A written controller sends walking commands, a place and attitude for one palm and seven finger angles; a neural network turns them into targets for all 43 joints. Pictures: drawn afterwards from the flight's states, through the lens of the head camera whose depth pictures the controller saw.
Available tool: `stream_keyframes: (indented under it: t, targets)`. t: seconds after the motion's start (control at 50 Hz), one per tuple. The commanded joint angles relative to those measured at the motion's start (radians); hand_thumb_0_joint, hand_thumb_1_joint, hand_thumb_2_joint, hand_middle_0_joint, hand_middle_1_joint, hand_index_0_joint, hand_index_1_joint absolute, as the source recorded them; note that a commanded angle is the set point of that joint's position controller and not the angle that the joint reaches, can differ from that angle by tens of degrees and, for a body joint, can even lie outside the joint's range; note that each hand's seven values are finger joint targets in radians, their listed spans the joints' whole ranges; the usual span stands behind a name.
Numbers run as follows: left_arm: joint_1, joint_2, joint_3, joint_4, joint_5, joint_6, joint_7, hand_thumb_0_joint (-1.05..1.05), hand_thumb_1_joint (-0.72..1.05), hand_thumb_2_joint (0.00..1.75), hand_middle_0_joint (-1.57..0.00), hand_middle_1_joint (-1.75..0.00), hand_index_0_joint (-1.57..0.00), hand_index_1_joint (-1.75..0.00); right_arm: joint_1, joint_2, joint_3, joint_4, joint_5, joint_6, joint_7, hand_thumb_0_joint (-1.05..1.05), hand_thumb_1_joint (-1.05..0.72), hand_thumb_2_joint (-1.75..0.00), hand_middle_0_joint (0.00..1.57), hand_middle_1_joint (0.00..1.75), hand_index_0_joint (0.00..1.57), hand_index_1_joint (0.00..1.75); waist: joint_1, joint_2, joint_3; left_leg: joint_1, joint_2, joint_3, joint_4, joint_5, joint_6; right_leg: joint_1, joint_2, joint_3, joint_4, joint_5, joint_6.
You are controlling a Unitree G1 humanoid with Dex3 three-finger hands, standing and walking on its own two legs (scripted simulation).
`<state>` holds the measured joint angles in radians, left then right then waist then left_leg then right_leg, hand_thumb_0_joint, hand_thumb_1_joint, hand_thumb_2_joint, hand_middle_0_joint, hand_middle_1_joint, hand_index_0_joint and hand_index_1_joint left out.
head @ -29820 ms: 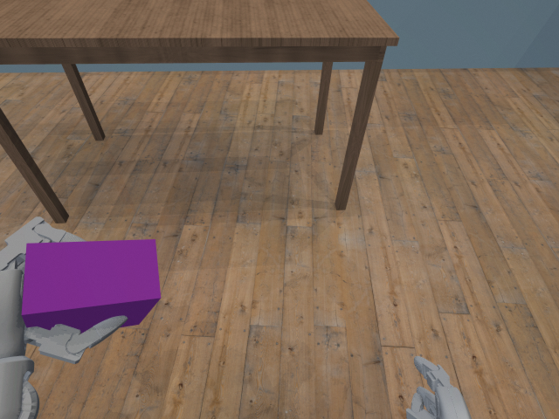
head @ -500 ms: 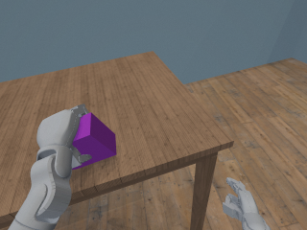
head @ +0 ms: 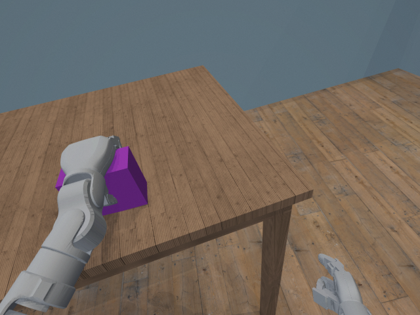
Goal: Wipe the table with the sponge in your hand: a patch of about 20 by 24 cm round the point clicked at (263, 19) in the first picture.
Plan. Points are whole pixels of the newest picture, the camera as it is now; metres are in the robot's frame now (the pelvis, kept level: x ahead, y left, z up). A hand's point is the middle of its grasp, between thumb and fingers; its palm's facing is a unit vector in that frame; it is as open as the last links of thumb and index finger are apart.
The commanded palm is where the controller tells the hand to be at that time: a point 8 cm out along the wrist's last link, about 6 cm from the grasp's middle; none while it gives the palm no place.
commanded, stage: wipe forward along the middle lane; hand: left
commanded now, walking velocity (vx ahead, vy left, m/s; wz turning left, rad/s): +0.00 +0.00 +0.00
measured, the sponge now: (110, 189) +0.31 +0.25 +0.11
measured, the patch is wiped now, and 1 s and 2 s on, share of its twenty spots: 0.90 0.90 0.90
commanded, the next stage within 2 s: slide back across to the first lane in 1.04 s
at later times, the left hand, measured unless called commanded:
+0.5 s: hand (100, 163) +0.35 +0.28 +0.15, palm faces -0.01 -0.02 -1.00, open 10.0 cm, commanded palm +0.32 +0.29 +0.18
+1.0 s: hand (97, 152) +0.38 +0.30 +0.15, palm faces -0.06 +0.00 -1.00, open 10.0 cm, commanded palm +0.37 +0.31 +0.18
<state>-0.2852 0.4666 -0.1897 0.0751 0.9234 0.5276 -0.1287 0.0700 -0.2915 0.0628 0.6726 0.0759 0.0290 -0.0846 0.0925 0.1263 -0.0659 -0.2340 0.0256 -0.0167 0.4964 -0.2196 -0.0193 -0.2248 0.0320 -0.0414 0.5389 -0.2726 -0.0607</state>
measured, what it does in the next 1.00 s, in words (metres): stands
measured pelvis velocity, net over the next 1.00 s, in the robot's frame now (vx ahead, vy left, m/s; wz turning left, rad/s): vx -0.01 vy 0.00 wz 0.01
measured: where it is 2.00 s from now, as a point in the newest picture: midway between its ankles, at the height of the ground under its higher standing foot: outside the picture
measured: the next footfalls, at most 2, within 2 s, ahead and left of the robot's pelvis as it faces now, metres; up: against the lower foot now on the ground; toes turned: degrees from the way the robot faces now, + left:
none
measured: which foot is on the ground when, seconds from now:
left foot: down 0.00-1.00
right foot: down 0.00-1.00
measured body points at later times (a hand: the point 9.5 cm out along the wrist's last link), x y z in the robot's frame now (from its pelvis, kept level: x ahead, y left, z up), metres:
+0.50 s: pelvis +0.00 -0.01 +0.00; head -0.02 -0.06 +0.45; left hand +0.34 +0.27 +0.21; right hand +0.20 -0.24 -0.11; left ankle +0.03 +0.15 -0.73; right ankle +0.01 -0.08 -0.73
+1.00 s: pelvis -0.01 +0.00 +0.00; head -0.02 -0.04 +0.45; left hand +0.38 +0.30 +0.21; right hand +0.14 -0.26 -0.12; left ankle +0.03 +0.15 -0.73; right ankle +0.01 -0.08 -0.73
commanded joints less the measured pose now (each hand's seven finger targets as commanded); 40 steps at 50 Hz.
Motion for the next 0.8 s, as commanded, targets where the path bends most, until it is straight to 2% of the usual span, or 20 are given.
stream_keyframes:
  t: [0.0, 0.12, 0.16, 0.18, 0.22, 0.26, 0.28, 0.32, 0.36, 0.4, 0.46, 0.5, 0.54, 0.56, 0.6, 0.66, 0.68, 0.74, 0.76, 0.78]
  targets:
    - [-0.24, 0.219, 0.135, 0.017, 0.017, -0.001, 0.012, 0.0, 0.1, 1.3, -1.2, -1.6, -1.2, -1.6, -0.217, -0.081, -0.035, -0.179, 0.001, -0.053, -0.002, 0.0, -0.9, -0.9, 0.2, 0.3, 0.2, 0.3, 0.009, -0.189, -0.097, 0.013, -0.065, 0.034, -0.027, 0.083, 0.058, 0.022, -0.035, 0.073, -0.156, 0.067, 0.024]
    - [-0.24, 0.265, 0.176, 0.085, 0.01, -0.057, 0.001, 0.0, 0.1, 1.3, -1.2, -1.6, -1.2, -1.6, -0.183, -0.091, -0.042, -0.17, -0.001, -0.049, -0.008, 0.0, -0.9, -0.9, 0.2, 0.3, 0.2, 0.3, 0.0, -0.234, -0.095, 0.006, -0.067, 0.034, -0.009, 0.093, 0.06, 0.034, -0.044, 0.096, -0.161, 0.123, 0.032]
    - [-0.258, 0.288, 0.192, 0.07, 0.016, -0.071, -0.002, 0.0, 0.1, 1.3, -1.2, -1.6, -1.2, -1.6, -0.19, -0.09, -0.037, -0.182, -0.001, -0.047, -0.01, 0.0, -0.9, -0.9, 0.2, 0.3, 0.2, 0.3, 0.003, -0.197, -0.095, 0.012, -0.066, 0.022, -0.02, 0.092, 0.061, 0.024, -0.036, 0.107, -0.167, 0.114, 0.021]
    - [-0.268, 0.248, 0.159, 0.095, 0.014, -0.08, 0.001, 0.0, 0.1, 1.3, -1.2, -1.6, -1.2, -1.6, -0.173, -0.09, -0.041, -0.176, -0.001, -0.048, -0.011, 0.0, -0.9, -0.9, 0.2, 0.3, 0.2, 0.3, -0.008, -0.211, -0.098, 0.004, -0.067, 0.032, -0.017, 0.092, 0.061, 0.031, -0.044, 0.083, -0.158, 0.122, 0.03]
    - [-0.28, 0.24, 0.149, 0.138, 0.014, -0.084, 0.0, 0.0, 0.1, 1.3, -1.2, -1.6, -1.2, -1.6, -0.164, -0.096, -0.043, -0.166, 0.003, -0.042, -0.01, 0.0, -0.9, -0.9, 0.2, 0.3, 0.2, 0.3, -0.016, -0.206, -0.067, 0.001, -0.065, 0.035, -0.02, 0.08, 0.06, 0.006, -0.044, 0.081, -0.173, 0.107, 0.033]
    - [-0.309, 0.281, 0.175, 0.158, 0.021, -0.089, 0.001, 0.0, 0.1, 1.3, -1.2, -1.6, -1.2, -1.6, -0.165, -0.097, -0.04, -0.171, 0.002, -0.044, -0.015, 0.0, -0.9, -0.9, 0.2, 0.3, 0.2, 0.3, -0.013, -0.196, -0.063, 0.0, -0.065, 0.024, -0.028, 0.061, 0.062, -0.007, -0.037, 0.104, -0.188, 0.064, 0.024]
    - [-0.345, 0.257, 0.145, 0.188, 0.027, -0.096, 0.003, 0.0, 0.1, 1.3, -1.2, -1.6, -1.2, -1.6, -0.146, -0.101, -0.044, -0.159, 0.003, -0.044, -0.017, 0.0, -0.9, -0.9, 0.2, 0.3, 0.2, 0.3, -0.029, -0.208, -0.068, -0.007, -0.067, 0.03, -0.023, 0.061, 0.062, -0.004, -0.042, 0.087, -0.182, 0.067, 0.03]
    - [-0.326, 0.259, 0.149, 0.228, 0.032, -0.105, 0.001, 0.0, 0.1, 1.3, -1.2, -1.6, -1.2, -1.6, -0.13, -0.105, -0.049, -0.155, 0.002, -0.04, -0.017, 0.0, -0.9, -0.9, 0.2, 0.3, 0.2, 0.3, -0.025, -0.215, -0.077, -0.012, -0.067, 0.031, -0.02, 0.066, 0.061, 0.001, -0.044, 0.082, -0.179, 0.088, 0.032]
    - [-0.348, 0.317, 0.191, 0.258, 0.037, -0.115, 0.0, 0.0, 0.1, 1.3, -1.2, -1.6, -1.2, -1.6, -0.13, -0.108, -0.046, -0.157, 0.003, -0.038, -0.021, 0.0, -0.9, -0.9, 0.2, 0.3, 0.2, 0.3, -0.024, -0.238, -0.079, -0.021, -0.065, 0.02, -0.021, 0.049, 0.063, 0.0, -0.041, 0.116, -0.193, 0.053, 0.028]
    - [-0.382, 0.259, 0.136, 0.295, 0.038, -0.129, -0.001, 0.0, 0.1, 1.3, -1.2, -1.6, -1.2, -1.6, -0.102, -0.11, -0.052, -0.146, 0.007, -0.036, -0.02, 0.0, -0.9, -0.9, 0.2, 0.3, 0.2, 0.3, -0.042, -0.213, -0.071, -0.027, -0.066, 0.027, -0.024, 0.044, 0.061, -0.017, -0.045, 0.081, -0.187, 0.052, 0.032]
    - [-0.367, 0.315, 0.188, 0.307, 0.047, -0.15, 0.002, 0.0, 0.1, 1.3, -1.2, -1.6, -1.2, -1.6, -0.098, -0.111, -0.053, -0.156, 0.005, -0.031, -0.017, 0.0, -0.9, -0.9, 0.2, 0.3, 0.2, 0.3, -0.028, -0.205, -0.105, -0.037, -0.065, 0.018, -0.022, 0.061, 0.064, 0.01, -0.042, 0.101, -0.179, 0.087, 0.024]
    - [-0.378, 0.26, 0.144, 0.332, 0.049, -0.162, 0.007, 0.0, 0.1, 1.3, -1.2, -1.6, -1.2, -1.6, -0.075, -0.113, -0.058, -0.152, 0.006, -0.026, -0.014, 0.0, -0.9, -0.9, 0.2, 0.3, 0.2, 0.3, -0.04, -0.206, -0.096, -0.045, -0.066, 0.024, -0.025, 0.055, 0.064, -0.003, -0.041, 0.072, -0.172, 0.085, 0.03]
    - [-0.398, 0.271, 0.147, 0.355, 0.049, -0.171, 0.013, 0.0, 0.1, 1.3, -1.2, -1.6, -1.2, -1.6, -0.069, -0.117, -0.06, -0.149, 0.006, -0.02, -0.014, 0.0, -0.9, -0.9, 0.2, 0.3, 0.2, 0.3, -0.045, -0.212, -0.08, -0.059, -0.068, 0.026, -0.021, 0.039, 0.064, -0.01, -0.045, 0.083, -0.179, 0.072, 0.031]
    - [-0.385, 0.326, 0.198, 0.377, 0.048, -0.175, 0.015, 0.0, 0.1, 1.3, -1.2, -1.6, -1.2, -1.6, -0.072, -0.118, -0.059, -0.15, 0.005, -0.021, -0.017, 0.0, -0.9, -0.9, 0.2, 0.3, 0.2, 0.3, -0.036, -0.238, -0.069, -0.065, -0.062, 0.016, -0.021, 0.029, 0.066, -0.016, -0.042, 0.101, -0.191, 0.045, 0.027]
    - [-0.414, 0.284, 0.153, 0.404, 0.052, -0.185, 0.017, 0.0, 0.1, 1.3, -1.2, -1.6, -1.2, -1.6, -0.051, -0.12, -0.064, -0.141, 0.007, -0.016, -0.019, 0.0, -0.9, -0.9, 0.2, 0.3, 0.2, 0.3, -0.051, -0.219, -0.065, -0.067, -0.068, 0.026, -0.024, 0.016, 0.065, -0.032, -0.041, 0.083, -0.194, 0.015, 0.033]
    - [-0.467, 0.379, 0.216, 0.442, 0.061, -0.201, 0.027, 0.0, 0.1, 1.3, -1.2, -1.6, -1.2, -1.6, -0.044, -0.127, -0.063, -0.135, 0.007, -0.015, -0.023, 0.0, -0.9, -0.9, 0.2, 0.3, 0.2, 0.3, -0.044, -0.204, -0.076, -0.085, -0.065, 0.011, -0.027, 0.001, 0.063, -0.032, -0.041, 0.108, -0.201, -0.033, 0.023]
    - [-0.484, 0.315, 0.16, 0.459, 0.066, -0.208, 0.028, 0.0, 0.1, 1.3, -1.2, -1.6, -1.2, -1.6, -0.035, -0.123, -0.066, -0.133, 0.007, -0.013, -0.024, 0.0, -0.9, -0.9, 0.2, 0.3, 0.2, 0.3, -0.057, -0.207, -0.068, -0.086, -0.069, 0.021, -0.027, -0.004, 0.064, -0.042, -0.041, 0.086, -0.197, -0.039, 0.028]
    - [-0.527, 0.328, 0.162, 0.494, 0.064, -0.219, 0.035, 0.0, 0.1, 1.3, -1.2, -1.6, -1.2, -1.6, -0.022, -0.126, -0.07, -0.127, 0.009, -0.01, -0.025, 0.0, -0.9, -0.9, 0.2, 0.3, 0.2, 0.3, -0.062, -0.203, -0.07, -0.089, -0.069, 0.024, -0.027, -0.027, 0.064, -0.057, -0.046, 0.096, -0.212, -0.089, 0.03]
    - [-0.545, 0.385, 0.204, 0.496, 0.068, -0.226, 0.038, 0.0, 0.1, 1.3, -1.2, -1.6, -1.2, -1.6, -0.025, -0.128, -0.067, -0.131, 0.009, -0.013, -0.027, 0.0, -0.9, -0.9, 0.2, 0.3, 0.2, 0.3, -0.054, -0.193, -0.083, -0.097, -0.066, 0.012, -0.028, -0.026, 0.063, -0.05, -0.043, 0.114, -0.213, -0.097, 0.022]
    - [-0.54, 0.342, 0.17, 0.523, 0.074, -0.231, 0.041, 0.0, 0.1, 1.3, -1.2, -1.6, -1.2, -1.6, -0.006, -0.127, -0.071, -0.126, 0.007, -0.012, -0.027, 0.0, -0.9, -0.9, 0.2, 0.3, 0.2, 0.3, -0.061, -0.208, -0.094, -0.1, -0.07, 0.018, -0.029, -0.02, 0.065, -0.04, -0.042, 0.095, -0.202, -0.077, 0.026]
